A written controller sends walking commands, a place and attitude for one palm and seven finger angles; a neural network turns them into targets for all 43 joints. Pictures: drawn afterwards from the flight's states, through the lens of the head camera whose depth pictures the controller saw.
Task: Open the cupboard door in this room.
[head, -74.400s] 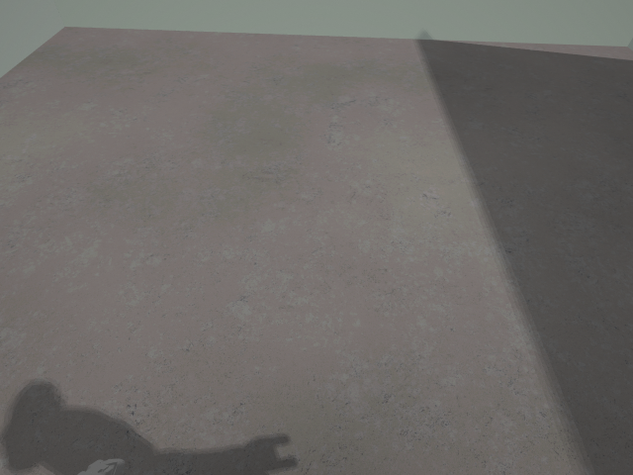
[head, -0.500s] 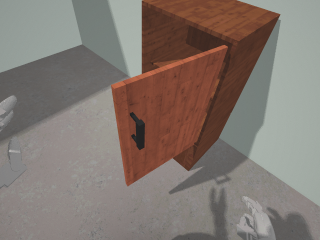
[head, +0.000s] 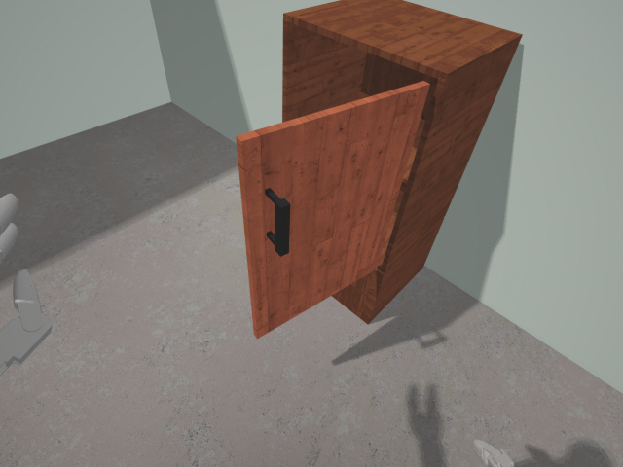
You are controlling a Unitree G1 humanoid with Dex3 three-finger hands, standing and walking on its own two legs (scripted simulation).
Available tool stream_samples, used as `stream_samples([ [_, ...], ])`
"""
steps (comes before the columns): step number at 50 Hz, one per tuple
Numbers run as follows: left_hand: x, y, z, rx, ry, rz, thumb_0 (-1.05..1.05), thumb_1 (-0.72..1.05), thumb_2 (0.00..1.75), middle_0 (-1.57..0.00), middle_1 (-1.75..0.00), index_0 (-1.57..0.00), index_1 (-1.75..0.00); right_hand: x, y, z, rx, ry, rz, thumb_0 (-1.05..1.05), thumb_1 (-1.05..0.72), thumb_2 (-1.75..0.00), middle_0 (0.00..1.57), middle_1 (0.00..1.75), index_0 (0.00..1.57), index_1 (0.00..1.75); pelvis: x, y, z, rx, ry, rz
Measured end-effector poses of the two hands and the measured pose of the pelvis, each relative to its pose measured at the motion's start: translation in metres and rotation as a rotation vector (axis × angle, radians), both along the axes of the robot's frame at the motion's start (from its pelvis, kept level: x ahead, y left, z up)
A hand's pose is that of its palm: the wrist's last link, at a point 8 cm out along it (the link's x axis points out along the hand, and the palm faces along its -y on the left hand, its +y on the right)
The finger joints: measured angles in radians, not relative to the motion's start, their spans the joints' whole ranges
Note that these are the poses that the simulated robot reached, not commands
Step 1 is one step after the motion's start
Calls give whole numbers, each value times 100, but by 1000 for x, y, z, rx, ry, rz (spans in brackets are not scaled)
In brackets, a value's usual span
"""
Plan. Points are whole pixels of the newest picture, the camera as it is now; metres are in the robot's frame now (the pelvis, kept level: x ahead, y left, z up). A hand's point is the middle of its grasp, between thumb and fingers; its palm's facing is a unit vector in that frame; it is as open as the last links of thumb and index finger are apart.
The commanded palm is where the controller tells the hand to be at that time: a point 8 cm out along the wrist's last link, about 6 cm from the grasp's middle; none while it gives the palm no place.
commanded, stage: stop stepping back and stand still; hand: left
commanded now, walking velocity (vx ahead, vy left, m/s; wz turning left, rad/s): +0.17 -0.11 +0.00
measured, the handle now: (276, 222) +0.53 +0.10 +0.00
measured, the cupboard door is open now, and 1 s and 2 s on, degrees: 79 79 79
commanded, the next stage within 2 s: let the arm hang, fingers relaxed in 0.58 s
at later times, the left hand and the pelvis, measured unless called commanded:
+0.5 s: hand (83, 331) +0.19 +0.23 +0.17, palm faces +0.43 -0.79 -0.44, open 7.4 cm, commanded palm +0.13 +0.27 +0.19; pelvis -0.01 -0.03 +0.01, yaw -1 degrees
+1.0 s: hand out of the picture -0.01 +0.16 -0.17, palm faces +0.04 -0.98 -0.18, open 7.1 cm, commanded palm none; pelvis -0.05 -0.02 +0.00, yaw +2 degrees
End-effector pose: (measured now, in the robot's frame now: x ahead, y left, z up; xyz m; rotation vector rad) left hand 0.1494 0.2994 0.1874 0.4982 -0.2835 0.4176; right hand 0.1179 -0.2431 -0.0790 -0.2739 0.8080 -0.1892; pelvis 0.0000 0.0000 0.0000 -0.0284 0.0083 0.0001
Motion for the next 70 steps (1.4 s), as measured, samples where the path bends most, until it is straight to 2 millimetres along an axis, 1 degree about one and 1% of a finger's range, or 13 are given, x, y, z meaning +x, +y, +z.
stream_samples([
  [5,9,4,-4,-18,-11,18,1,88,90,-21,-30,-21,-30,-12,-4,2,-5,-34,-32,1,-90,-90,20,30,20,30,-13,-1,0,37,-26,5],
  [13,-5,-37,13,123,65,-88,1,89,90,-21,-30,-21,-30,-13,-5,4,86,-95,-6,1,-90,-90,20,30,20,30,-24,-21,4,36,-23,-14],
  [18,-10,-38,9,81,88,-37,1,88,90,-21,-30,-21,-30,-12,-18,-3,84,-33,-9,1,-90,-90,20,30,20,30,-19,-27,8,39,-18,-22],
  [25,0,-34,-1,18,66,9,1,88,90,-21,-30,-21,-30,4,-32,2,39,-55,-11,1,-90,-90,20,30,20,30,-13,-29,7,35,-39,-10],
  [34,-4,-42,5,56,106,-64,1,88,90,-21,-30,-21,-30,21,-25,24,54,-159,-1,1,-90,-90,20,30,20,30,-23,-28,11,28,-33,-22],
  [37,3,-31,-41,31,288,-72,0,89,90,-21,-30,-21,-30,20,-26,7,79,-113,63,1,-90,-90,20,30,20,30,-30,-22,7,24,-11,3],
  [41,-10,-24,-163,-194,747,16,0,89,90,-20,-30,-20,-30,1,-29,-22,86,38,74,1,-90,-90,20,30,20,30,-39,-17,2,27,-11,26],
  [45,-71,-53,-267,-403,1160,60,0,90,90,-20,-30,-20,-30,-41,-28,-36,77,193,35,1,-90,-90,20,30,20,30,-46,-17,0,29,-31,31],
  [48,-129,-88,-314,-537,1406,60,1,90,90,-20,-30,-20,-30,-85,-23,-43,71,337,0,1,-90,-90,20,30,20,30,-49,-18,2,27,-41,31],
  [54,-226,-93,-330,-659,1638,210,0,98,90,-20,-30,-20,-30,-169,-6,-49,92,623,-49,1,-90,-90,20,30,20,30,-53,-20,8,15,-35,44],
  [59,-275,-91,-323,-687,1758,296,0,95,90,-20,-30,-20,-30,-210,13,-52,136,740,-92,1,-90,-90,20,30,20,30,-52,-15,10,11,-34,46],
  [64,-285,-89,-320,-692,1785,320,0,92,90,-20,-30,-20,-30,-222,31,-55,173,760,-113,1,-90,-90,20,30,20,30,-51,-9,9,13,-34,43],
  [70,-257,-90,-323,-693,1711,280,0,91,90,-20,-30,-20,-30,-208,48,-59,203,710,-102,0,-90,-90,20,30,20,30,-49,-4,10,21,-32,41],
])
